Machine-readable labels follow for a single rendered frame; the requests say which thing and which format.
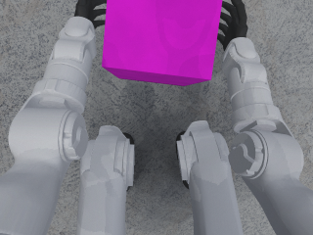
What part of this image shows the robot left hand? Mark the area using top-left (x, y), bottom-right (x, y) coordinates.
top-left (74, 0), bottom-right (108, 29)

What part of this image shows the carton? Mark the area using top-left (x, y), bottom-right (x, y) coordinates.
top-left (102, 0), bottom-right (223, 86)

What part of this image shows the robot right forearm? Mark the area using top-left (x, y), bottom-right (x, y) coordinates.
top-left (221, 37), bottom-right (295, 139)

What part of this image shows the right robot shin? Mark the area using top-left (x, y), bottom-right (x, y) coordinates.
top-left (183, 120), bottom-right (231, 182)

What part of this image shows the robot right hand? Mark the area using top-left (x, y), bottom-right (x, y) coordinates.
top-left (217, 0), bottom-right (248, 51)

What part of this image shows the robot right foot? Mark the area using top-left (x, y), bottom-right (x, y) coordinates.
top-left (175, 131), bottom-right (189, 189)

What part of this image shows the robot right upper arm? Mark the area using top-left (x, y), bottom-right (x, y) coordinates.
top-left (228, 129), bottom-right (313, 235)

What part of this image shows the robot left forearm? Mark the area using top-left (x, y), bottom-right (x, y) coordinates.
top-left (8, 16), bottom-right (97, 154)

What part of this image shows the robot left upper arm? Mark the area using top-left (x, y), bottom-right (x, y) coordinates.
top-left (0, 108), bottom-right (89, 235)

